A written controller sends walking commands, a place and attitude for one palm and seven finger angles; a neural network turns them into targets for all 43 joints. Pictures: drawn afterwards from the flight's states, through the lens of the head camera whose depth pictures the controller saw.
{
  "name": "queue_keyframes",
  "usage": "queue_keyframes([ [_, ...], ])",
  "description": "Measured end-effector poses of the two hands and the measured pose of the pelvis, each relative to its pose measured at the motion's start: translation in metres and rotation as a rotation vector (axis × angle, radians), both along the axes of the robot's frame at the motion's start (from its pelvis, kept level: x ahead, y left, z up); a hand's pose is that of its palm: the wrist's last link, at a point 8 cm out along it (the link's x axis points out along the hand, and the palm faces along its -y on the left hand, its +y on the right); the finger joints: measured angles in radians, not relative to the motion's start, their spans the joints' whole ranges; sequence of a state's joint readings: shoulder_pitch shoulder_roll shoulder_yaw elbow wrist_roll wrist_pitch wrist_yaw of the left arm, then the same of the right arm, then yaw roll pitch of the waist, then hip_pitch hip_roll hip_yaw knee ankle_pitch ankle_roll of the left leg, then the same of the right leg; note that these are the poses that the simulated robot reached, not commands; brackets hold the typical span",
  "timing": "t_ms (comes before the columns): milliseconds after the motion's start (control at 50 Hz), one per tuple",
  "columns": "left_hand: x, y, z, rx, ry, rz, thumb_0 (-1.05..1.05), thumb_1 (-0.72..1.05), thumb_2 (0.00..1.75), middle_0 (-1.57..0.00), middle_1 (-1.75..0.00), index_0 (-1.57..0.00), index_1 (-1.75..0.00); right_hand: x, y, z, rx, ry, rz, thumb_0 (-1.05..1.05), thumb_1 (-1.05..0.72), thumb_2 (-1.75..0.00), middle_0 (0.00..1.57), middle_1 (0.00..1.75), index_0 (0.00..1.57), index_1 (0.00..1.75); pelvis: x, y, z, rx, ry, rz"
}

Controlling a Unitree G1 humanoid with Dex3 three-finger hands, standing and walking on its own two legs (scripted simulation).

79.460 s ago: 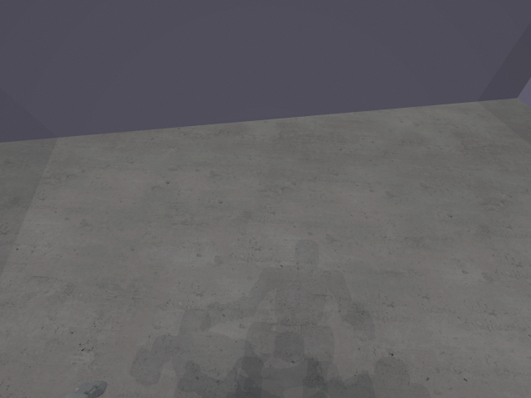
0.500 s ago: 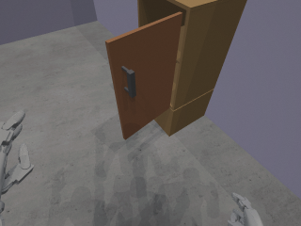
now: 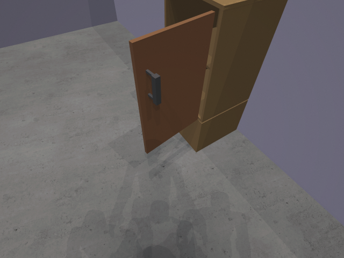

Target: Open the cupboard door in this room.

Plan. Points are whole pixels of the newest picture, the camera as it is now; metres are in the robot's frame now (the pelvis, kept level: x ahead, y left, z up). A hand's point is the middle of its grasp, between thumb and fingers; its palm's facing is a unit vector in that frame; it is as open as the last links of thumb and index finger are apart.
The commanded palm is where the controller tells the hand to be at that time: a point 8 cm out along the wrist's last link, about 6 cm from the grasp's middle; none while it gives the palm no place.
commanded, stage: let the arm hang, fingers relaxed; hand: left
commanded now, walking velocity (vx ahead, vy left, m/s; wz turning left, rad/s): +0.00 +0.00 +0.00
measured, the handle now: (152, 87) +0.66 +0.11 +0.00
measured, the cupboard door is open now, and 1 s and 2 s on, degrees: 98 98 98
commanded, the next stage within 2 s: look to check the result in 0.56 s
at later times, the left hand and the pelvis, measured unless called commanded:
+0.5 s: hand out of the picture +0.07 +0.19 -0.17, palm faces +0.00 -0.97 -0.22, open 7.4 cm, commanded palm none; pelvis +0.02 +0.00 +0.00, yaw -1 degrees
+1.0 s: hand out of the picture +0.08 +0.20 -0.16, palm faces +0.01 -0.96 -0.29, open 7.4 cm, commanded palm none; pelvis +0.04 -0.01 +0.01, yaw +0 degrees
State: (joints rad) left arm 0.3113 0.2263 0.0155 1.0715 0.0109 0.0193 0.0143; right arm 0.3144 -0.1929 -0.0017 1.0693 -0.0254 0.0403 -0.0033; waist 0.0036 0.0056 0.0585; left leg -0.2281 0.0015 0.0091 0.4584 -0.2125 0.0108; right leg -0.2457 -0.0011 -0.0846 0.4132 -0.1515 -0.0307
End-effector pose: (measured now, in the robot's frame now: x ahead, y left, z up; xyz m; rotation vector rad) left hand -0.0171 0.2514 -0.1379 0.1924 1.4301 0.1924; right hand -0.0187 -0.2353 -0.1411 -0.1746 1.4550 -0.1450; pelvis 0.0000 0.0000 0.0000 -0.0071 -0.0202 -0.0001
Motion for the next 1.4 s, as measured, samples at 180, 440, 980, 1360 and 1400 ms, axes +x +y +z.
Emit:
queue_keyframes([
  [180,0.015,0.011,0.007,0.036,-0.018,-0.007,0.01,0.91,0.89,-0.2,-0.3,-0.2,-0.3,-0.004,0.015,-0.007,0.034,0.002,-0.026,0.0,-0.91,-0.9,0.2,0.3,0.2,0.29,0.003,0.005,0.001,0.008,-0.004,-0.01],
  [440,0.072,-0.01,0.003,-0.015,-0.131,-0.046,0.0,0.9,0.89,-0.2,-0.3,-0.2,-0.3,0.036,0.011,-0.004,0.021,-0.08,-0.019,0.0,-0.91,-0.9,0.2,0.3,0.2,0.29,0.014,0.004,0.003,0.014,-0.007,-0.014],
  [980,0.091,-0.001,0.014,0.048,-0.097,-0.038,0.01,0.9,0.89,-0.2,-0.3,-0.2,-0.3,0.089,-0.031,0.003,-0.032,-0.102,0.023,0.0,-0.91,-0.9,0.2,0.3,0.2,0.29,0.039,-0.012,0.006,0.012,0.001,-0.005],
  [1360,0.132,-0.005,0.019,0.054,-0.176,-0.07,0.0,0.9,0.89,-0.2,-0.3,-0.2,-0.3,0.114,-0.052,0.01,-0.064,-0.146,0.036,0.0,-0.91,-0.9,0.2,0.3,0.2,0.29,0.05,-0.02,0.007,0.01,0.0,-0.007],
  [1400,0.133,-0.005,0.019,0.055,-0.176,-0.072,0.0,0.9,0.89,-0.2,-0.3,-0.2,-0.3,0.114,-0.052,0.01,-0.065,-0.144,0.035,0.0,-0.91,-0.9,0.2,0.3,0.2,0.29,0.051,-0.02,0.008,0.01,0.001,-0.007],
])
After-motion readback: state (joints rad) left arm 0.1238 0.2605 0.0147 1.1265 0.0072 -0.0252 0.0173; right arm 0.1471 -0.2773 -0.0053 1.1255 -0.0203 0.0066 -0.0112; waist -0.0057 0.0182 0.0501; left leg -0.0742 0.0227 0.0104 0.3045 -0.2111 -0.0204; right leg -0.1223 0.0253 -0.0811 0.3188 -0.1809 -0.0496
